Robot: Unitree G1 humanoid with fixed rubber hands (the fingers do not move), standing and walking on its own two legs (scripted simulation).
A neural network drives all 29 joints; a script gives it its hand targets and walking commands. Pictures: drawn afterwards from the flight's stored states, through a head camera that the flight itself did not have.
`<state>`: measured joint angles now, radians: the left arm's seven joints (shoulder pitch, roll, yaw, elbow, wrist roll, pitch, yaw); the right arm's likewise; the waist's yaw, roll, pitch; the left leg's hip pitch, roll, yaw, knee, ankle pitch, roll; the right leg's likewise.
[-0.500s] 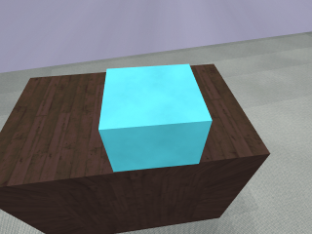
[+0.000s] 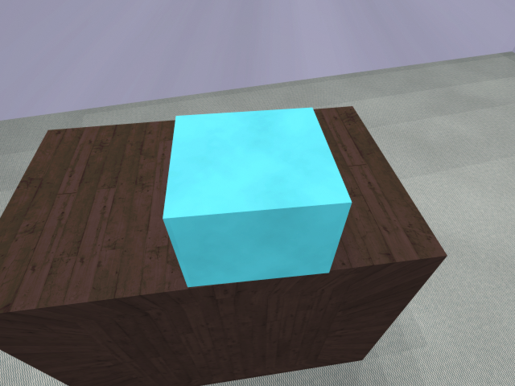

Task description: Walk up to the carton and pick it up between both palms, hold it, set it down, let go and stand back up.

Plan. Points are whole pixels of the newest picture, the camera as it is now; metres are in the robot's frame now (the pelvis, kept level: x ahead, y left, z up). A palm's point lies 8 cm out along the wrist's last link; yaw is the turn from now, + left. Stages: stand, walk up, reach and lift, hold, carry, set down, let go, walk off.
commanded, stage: walk up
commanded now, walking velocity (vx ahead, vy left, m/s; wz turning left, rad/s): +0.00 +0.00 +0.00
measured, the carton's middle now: (252, 194) +0.46 +0.03 +0.03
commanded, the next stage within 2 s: reach and lift in 1.34 s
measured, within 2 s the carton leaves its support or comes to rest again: neither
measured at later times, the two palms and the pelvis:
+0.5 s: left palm out of the picture +0.03 +0.29 -0.15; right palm out of the picture +0.02 -0.23 -0.14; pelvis -0.01 +0.03 -0.02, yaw +1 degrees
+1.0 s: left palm out of the picture +0.04 +0.26 -0.13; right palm out of the picture +0.00 -0.19 -0.14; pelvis -0.02 +0.03 +0.00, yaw +2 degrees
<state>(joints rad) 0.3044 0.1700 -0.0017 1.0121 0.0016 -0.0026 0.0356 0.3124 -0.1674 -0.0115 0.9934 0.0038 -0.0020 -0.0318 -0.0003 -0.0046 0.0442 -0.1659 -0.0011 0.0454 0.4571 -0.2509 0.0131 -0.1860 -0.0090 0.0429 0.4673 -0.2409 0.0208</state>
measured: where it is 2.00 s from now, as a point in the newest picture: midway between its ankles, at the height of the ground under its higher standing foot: outside the picture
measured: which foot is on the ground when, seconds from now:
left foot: down 0.00-1.00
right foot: down 0.00-1.00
